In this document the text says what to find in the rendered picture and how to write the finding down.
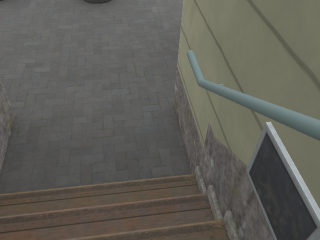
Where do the stairs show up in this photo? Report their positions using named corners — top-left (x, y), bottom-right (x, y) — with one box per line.
top-left (0, 174), bottom-right (230, 240)

